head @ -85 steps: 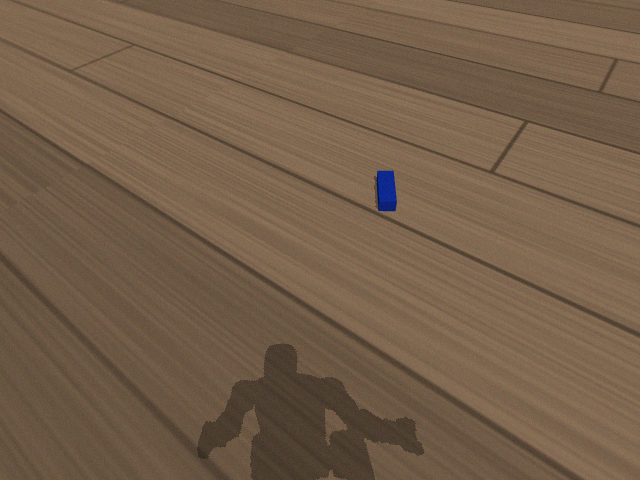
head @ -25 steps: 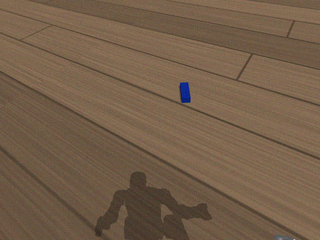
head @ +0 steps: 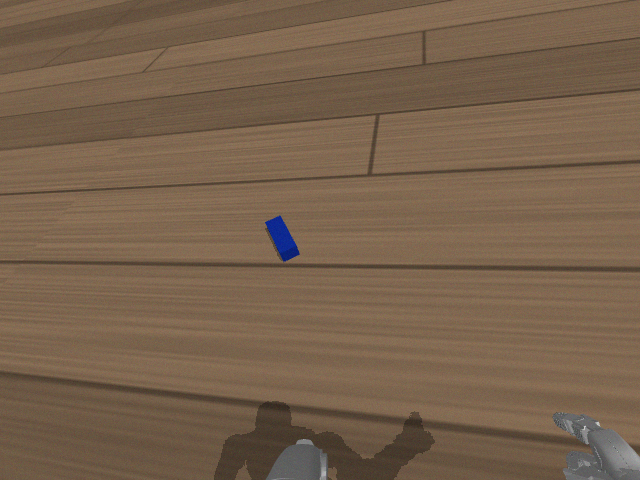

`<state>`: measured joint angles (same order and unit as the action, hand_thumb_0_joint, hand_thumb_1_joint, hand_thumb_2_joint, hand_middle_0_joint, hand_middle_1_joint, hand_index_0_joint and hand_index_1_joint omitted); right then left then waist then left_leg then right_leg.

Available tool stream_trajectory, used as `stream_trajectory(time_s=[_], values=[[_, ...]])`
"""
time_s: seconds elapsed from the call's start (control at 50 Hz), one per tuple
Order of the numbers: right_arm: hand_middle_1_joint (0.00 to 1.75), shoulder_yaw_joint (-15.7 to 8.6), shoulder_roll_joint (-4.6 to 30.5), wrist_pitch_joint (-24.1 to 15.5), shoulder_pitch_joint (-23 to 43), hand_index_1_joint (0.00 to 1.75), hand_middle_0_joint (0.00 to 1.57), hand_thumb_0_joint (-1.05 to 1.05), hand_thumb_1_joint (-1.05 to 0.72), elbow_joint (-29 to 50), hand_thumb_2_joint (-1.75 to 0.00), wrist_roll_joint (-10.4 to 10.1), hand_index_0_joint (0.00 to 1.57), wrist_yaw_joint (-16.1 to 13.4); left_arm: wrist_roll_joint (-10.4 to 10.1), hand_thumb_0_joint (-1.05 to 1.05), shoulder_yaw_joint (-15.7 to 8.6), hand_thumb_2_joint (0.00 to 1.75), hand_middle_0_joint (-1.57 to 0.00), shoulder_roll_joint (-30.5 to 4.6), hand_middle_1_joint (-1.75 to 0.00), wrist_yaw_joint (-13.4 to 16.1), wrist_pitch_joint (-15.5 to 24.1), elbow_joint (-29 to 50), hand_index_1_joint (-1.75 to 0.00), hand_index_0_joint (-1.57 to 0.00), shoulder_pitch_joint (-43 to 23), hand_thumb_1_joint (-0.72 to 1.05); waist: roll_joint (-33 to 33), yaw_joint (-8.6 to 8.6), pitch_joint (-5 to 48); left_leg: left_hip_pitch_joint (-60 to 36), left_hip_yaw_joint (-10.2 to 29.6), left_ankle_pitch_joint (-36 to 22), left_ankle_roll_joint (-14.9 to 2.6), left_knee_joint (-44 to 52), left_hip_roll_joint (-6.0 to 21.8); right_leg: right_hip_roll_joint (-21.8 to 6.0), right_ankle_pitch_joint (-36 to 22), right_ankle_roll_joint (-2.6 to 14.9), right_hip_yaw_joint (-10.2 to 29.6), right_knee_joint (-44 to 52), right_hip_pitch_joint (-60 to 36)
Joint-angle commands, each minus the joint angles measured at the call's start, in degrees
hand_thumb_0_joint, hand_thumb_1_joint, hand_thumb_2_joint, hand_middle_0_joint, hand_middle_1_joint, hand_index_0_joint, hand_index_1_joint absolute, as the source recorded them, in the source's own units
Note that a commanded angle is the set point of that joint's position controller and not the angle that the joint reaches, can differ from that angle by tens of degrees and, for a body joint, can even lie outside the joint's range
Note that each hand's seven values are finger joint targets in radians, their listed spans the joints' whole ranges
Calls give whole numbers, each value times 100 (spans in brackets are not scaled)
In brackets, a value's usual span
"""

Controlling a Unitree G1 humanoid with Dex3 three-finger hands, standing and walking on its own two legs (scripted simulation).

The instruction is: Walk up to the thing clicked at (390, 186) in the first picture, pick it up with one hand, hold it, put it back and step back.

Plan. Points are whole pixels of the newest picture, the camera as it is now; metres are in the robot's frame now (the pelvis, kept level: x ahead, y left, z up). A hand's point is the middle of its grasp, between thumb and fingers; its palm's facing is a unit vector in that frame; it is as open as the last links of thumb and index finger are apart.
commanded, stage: walk up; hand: left
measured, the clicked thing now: (281, 237) +1.22 +0.40 -0.74
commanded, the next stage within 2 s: none
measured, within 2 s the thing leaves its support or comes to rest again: neither
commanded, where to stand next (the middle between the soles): +0.79 +0.70 m, yaw -66 degrees
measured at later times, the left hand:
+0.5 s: hand (165, 309) +0.47 +0.40 -0.13, palm faces -0.36 -0.78 -0.52, open 7.4 cm
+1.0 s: hand (116, 262) +0.61 +0.57 -0.12, palm faces -0.41 -0.64 -0.66, open 7.4 cm
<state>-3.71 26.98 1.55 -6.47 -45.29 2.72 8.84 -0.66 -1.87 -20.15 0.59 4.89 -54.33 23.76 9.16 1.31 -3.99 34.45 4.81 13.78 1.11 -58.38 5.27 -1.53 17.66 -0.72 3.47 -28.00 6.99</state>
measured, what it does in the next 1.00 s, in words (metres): walks ahead, turning right: left foot, then right foot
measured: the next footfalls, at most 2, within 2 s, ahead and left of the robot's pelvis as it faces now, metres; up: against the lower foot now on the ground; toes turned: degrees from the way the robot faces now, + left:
left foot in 0.22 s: +0.31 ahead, +0.22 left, +0.00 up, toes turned -7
right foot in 0.62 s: +0.42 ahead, +0.04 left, +0.00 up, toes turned -28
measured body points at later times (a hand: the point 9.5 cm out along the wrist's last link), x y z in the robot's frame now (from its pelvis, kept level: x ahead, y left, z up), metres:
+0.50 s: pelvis +0.26 +0.15 -0.01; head +0.30 +0.13 +0.44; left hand +0.49 +0.44 -0.09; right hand +0.19 -0.17 -0.11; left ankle +0.27 +0.23 -0.74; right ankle +0.30 +0.03 -0.69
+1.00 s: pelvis +0.45 +0.28 -0.04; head +0.46 +0.20 +0.40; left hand +0.63 +0.60 -0.08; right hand +0.45 -0.09 -0.15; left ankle +0.60 +0.44 -0.70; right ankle +0.39 +0.07 -0.74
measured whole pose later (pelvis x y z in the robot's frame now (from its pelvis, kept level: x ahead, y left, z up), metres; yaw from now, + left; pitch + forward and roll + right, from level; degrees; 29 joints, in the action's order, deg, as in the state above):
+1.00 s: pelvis +0.45 +0.28 -0.04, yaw -29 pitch +1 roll -1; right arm -7.6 29.4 6.6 -8.1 -34.6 3.9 6.9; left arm 3.0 -4.4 -25.9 5.4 4.4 -45.3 26.2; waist 9.5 1.7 -5.0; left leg 34.4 6.5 22.7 0.1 -59.7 8.4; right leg -6.2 20.4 -1.4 5.7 -44.4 25.8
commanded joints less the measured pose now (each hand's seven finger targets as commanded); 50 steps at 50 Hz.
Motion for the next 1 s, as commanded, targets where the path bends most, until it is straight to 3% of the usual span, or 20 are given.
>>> stream_trajectory(time_s=[0.0,0.1,0.18,0.2,0.22,0.24,0.26,0.3,0.34,0.46,0.5,0.56,0.58,0.6,0.62,0.66,0.72,0.78,0.92,0.98], values=[[30,-410,1079,-39,372,30,20,0,-90,692,-90,82,20,15,13,0,-677,90,-20,-2278,-30,228,309,697,-30,-20,-457,90,-1463,-331,-306,52,-68,-855,137,431,62,-653,471,834,1039,1702,1043],[30,-428,902,-76,724,30,20,0,-90,990,-90,47,20,23,108,0,-712,90,-20,-2367,-30,349,255,771,-30,-20,-153,90,-1661,-251,98,-630,-71,-639,18,1561,78,-722,-1725,777,769,818,489],[30,-800,1315,-80,-1734,30,20,0,-90,401,-90,71,20,-136,162,0,-610,90,-20,-2156,-30,453,136,1139,-30,-20,-875,90,-950,-1587,1141,-3697,-49,-258,-457,2575,-75,-692,-2622,473,607,-2260,1289],[30,-928,1672,-117,-2226,30,20,0,-90,306,-90,114,20,-250,142,0,-395,90,-20,-1469,-30,467,135,1107,-30,-20,-439,90,533,-1716,1224,-4559,868,696,-413,2907,457,-52,-65,265,285,-3818,2513],[30,-934,1843,-152,-1895,30,20,0,-90,440,-90,29,20,-343,122,0,-219,90,-20,-1068,-30,487,84,1109,-30,-20,95,90,1662,-1279,1111,-4599,2306,1107,-210,3505,1390,483,2143,344,48,-4796,3451],[30,-950,2067,-172,-888,30,20,0,-90,655,-90,-169,20,-420,-2,0,-297,90,-20,-1366,-30,541,25,936,-30,-20,486,90,1696,-633,996,-4038,3891,2028,-519,4670,1734,456,1675,542,78,-5262,3741],[30,-947,1916,-146,-328,30,20,0,-90,784,-90,-252,20,-425,57,0,-309,90,-20,-1686,-30,523,7,735,-30,-20,291,90,1207,-463,523,-2810,3723,3070,-609,5081,1702,-78,960,603,192,-5253,3258],[30,-711,1225,-162,-188,30,20,0,-90,950,-90,-91,20,-405,-58,0,-539,90,-20,-2163,-30,389,-50,550,-30,-20,-127,90,298,-560,70,-2006,1428,1840,-101,4574,919,-343,186,393,138,-4377,2735],[30,-647,976,-201,-353,30,20,0,-90,885,-90,-62,20,-413,-139,0,-536,90,-20,-2087,-30,361,-138,432,-30,-20,126,90,408,-429,277,-2273,424,407,-244,4144,617,-381,-70,330,-170,-3817,2535],[30,-522,739,-204,-873,30,20,0,-90,1078,-90,54,20,-455,-84,0,-397,90,-20,-1686,-30,346,-115,845,-30,-20,-580,90,62,-686,256,-3002,-450,-2341,-948,3658,811,-318,-241,138,-823,-2033,2712],[30,-523,726,-144,-798,30,20,0,-90,1248,-90,114,20,-437,-83,0,-424,90,-20,-1676,-30,357,-114,910,-30,-20,-651,90,74,-687,192,-2486,-824,-2419,-674,3457,583,-163,-548,201,-1140,-1544,2062],[30,-523,745,-58,-53,30,20,0,-90,1632,-90,87,20,-462,-51,0,-623,90,-20,-1797,-30,477,-120,530,-30,-20,728,90,-293,123,604,-1092,-1094,-2989,-397,1779,455,-96,-1271,421,-1133,-864,-221],[30,-486,604,-66,-62,30,20,0,-90,1729,-90,72,20,-487,-9,0,-755,90,-20,-2031,-30,562,-99,345,-30,-20,1461,90,-917,485,956,-456,-1297,-2847,-170,460,63,-148,-1562,590,-885,-445,-1276],[30,-402,450,-36,-315,30,20,0,-90,1726,-90,87,20,-516,15,0,-867,90,-20,-2259,-30,670,-101,318,-30,-20,1867,90,-1652,715,1001,891,-958,397,69,-885,-386,-974,-1246,1080,634,-63,-2174],[30,-396,513,39,-917,30,20,0,-90,1689,-90,100,20,-520,64,0,-929,90,-20,-2623,-30,739,-113,714,-30,-20,1287,90,-1949,262,1312,1491,-271,2237,285,-2037,-573,-2423,-558,1685,2925,246,-2127],[30,-651,1204,207,-1051,30,20,0,-90,1584,-90,70,20,-550,-72,0,-846,90,-20,-2662,-30,907,-64,1351,-30,-20,-123,90,-1028,-180,1198,1477,837,2065,403,-3245,-169,-3233,1003,2452,4209,1013,-898],[30,-588,1029,273,-650,30,20,0,-90,1335,-90,25,20,-517,59,0,-686,90,-20,-2227,-30,824,-45,1231,-30,-20,-235,90,-570,-326,186,617,443,1138,93,-2108,101,-1630,689,1416,1886,867,1179],[30,-520,808,351,-953,30,20,0,-90,1261,-90,104,20,-352,231,0,-805,90,-20,-2328,-30,716,54,1215,-30,-20,-267,90,-1311,-465,259,264,219,582,4,-1471,89,-1012,-87,1119,912,386,1472],[30,-670,894,366,-62,30,20,0,-90,1644,-90,122,20,-194,400,0,-1051,90,-20,-2822,-30,667,93,1364,-30,-20,-10,90,-2049,-195,224,82,45,867,-135,-196,312,-1061,725,1252,1228,37,1892],[30,-730,985,277,-140,30,20,0,-90,1639,-90,121,20,-211,377,0,-1024,90,-20,-2829,-30,666,85,1429,-30,-20,4,90,-2129,-263,439,-350,-101,1528,-274,459,100,-1242,-142,1345,1542,-527,1912]])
